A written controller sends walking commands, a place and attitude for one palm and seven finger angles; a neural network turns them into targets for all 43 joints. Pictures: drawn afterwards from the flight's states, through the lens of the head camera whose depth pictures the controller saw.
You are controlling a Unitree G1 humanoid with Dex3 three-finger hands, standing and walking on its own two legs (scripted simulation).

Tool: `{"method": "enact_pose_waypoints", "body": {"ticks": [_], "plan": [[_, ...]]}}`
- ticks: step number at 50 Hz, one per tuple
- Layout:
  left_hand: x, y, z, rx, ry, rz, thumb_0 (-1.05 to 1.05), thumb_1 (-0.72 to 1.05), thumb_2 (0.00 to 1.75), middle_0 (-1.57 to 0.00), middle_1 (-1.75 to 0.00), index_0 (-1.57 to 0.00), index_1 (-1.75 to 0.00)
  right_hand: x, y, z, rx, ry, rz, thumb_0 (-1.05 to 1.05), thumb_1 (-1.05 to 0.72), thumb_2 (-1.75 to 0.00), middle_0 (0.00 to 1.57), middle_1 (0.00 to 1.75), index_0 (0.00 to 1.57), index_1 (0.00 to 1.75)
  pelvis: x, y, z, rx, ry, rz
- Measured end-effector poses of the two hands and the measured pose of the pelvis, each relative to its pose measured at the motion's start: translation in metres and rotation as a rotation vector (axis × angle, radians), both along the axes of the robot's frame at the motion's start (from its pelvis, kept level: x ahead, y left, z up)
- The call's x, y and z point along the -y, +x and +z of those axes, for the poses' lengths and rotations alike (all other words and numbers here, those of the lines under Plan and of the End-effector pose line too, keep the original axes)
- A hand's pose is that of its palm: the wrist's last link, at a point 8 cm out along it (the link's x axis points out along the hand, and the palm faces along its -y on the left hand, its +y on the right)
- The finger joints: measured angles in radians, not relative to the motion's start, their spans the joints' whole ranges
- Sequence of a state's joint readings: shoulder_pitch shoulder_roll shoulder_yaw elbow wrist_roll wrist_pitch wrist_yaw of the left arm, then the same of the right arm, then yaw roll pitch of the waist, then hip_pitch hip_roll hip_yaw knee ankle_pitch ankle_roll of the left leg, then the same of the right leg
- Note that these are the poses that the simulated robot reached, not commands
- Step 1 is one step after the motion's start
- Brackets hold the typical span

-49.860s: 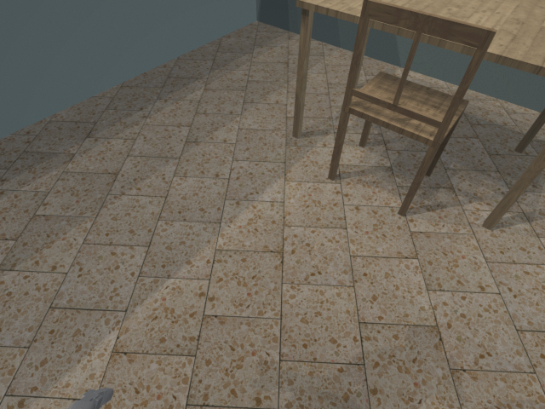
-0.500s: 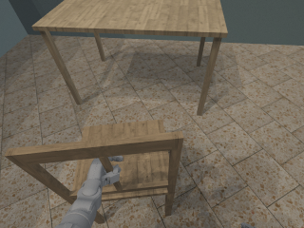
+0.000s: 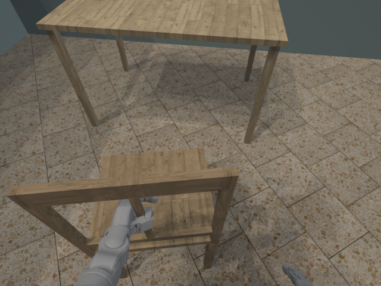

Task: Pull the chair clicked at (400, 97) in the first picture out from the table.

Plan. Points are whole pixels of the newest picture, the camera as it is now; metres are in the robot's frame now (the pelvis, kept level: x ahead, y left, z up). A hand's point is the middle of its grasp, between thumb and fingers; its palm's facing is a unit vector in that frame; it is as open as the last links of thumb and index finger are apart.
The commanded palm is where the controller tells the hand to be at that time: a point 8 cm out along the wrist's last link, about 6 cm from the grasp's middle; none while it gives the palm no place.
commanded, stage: open the thumb and straighten the fingers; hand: left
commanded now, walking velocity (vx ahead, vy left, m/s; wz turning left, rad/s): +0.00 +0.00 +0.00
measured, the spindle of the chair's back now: (142, 218) +0.29 +0.14 -0.10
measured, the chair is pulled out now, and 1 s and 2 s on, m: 0.69 0.69 0.69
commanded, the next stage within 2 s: draw the fingers out of the gap in 0.76 s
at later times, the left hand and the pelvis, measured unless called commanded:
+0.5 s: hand (141, 216) +0.28 +0.14 -0.07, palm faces -0.02 -0.99 -0.14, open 13.9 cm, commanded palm +0.26 +0.18 -0.05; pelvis +0.01 +0.00 -0.03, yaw +1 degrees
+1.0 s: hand (132, 221) +0.27 +0.16 -0.08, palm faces -0.01 -0.99 -0.15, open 17.4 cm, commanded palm +0.24 +0.21 -0.05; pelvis +0.02 +0.00 -0.04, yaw +2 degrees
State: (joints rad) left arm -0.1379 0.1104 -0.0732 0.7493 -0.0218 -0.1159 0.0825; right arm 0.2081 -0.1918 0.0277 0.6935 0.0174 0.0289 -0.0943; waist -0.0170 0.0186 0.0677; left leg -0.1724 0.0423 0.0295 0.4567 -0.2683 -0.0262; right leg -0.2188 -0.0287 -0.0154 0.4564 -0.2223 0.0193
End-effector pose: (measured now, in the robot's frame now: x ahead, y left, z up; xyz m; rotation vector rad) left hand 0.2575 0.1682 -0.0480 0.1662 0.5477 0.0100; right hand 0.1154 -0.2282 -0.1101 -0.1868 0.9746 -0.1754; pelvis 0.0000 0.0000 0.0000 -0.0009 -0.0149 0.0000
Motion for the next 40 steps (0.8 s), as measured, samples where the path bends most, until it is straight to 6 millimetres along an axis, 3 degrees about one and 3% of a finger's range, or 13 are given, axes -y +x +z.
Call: {"method": "enact_pose_waypoints", "body": {"ticks": [8,13,18,26,35,40], "plan": [[-0.005,0.003,-0.004,0.03,-0.036,0.007,0.02,0.64,0.79,-0.37,-1.36,-0.5,-1.45,0.022,-0.012,0.001,0.003,-0.007,-0.037,0.01,-0.9,-0.89,0.2,0.3,0.2,0.3,0.003,0.001,-0.007,-0.071,0.003,0.019],[-0.007,0.005,-0.001,0.061,-0.017,-0.025,0.02,0.31,0.62,-0.43,-1.39,-0.49,-1.44,0.036,-0.011,0.0,0.031,-0.037,-0.036,0.01,-0.91,-0.89,0.2,0.3,0.2,0.3,0.001,0.002,-0.013,-0.11,0.0,0.017],[-0.017,0.009,-0.007,0.022,-0.005,0.002,0.01,-0.11,0.41,-0.42,-1.32,-0.46,-1.35,0.037,-0.005,-0.008,0.043,-0.04,-0.03,0.01,-0.91,-0.89,0.2,0.3,0.2,0.3,-0.001,0.004,-0.02,-0.143,0.003,0.016],[-0.021,0.008,-0.004,0.037,-0.017,0.004,0.0,-0.44,0.24,-0.31,-0.93,-0.32,-0.94,0.022,0.016,-0.017,0.095,-0.007,-0.005,0.01,-0.91,-0.89,0.2,0.3,0.2,0.3,-0.002,0.011,-0.027,-0.172,0.003,0.021],[-0.034,0.012,-0.011,0.002,0.002,0.028,0.0,-0.53,0.2,-0.12,-0.34,-0.12,-0.34,0.013,0.037,-0.018,0.131,-0.005,0.033,0.01,-0.9,-0.89,0.2,0.3,0.2,0.3,0.0,0.014,-0.034,-0.187,0.001,0.032],[-0.036,0.015,-0.006,0.017,-0.008,0.021,-0.01,-0.53,0.2,-0.05,-0.14,-0.05,-0.14,0.017,0.041,-0.017,0.139,-0.02,0.039,0.01,-0.9,-0.89,0.2,0.3,0.2,0.3,-0.001,0.016,-0.035,-0.196,-0.006,0.04]]}}
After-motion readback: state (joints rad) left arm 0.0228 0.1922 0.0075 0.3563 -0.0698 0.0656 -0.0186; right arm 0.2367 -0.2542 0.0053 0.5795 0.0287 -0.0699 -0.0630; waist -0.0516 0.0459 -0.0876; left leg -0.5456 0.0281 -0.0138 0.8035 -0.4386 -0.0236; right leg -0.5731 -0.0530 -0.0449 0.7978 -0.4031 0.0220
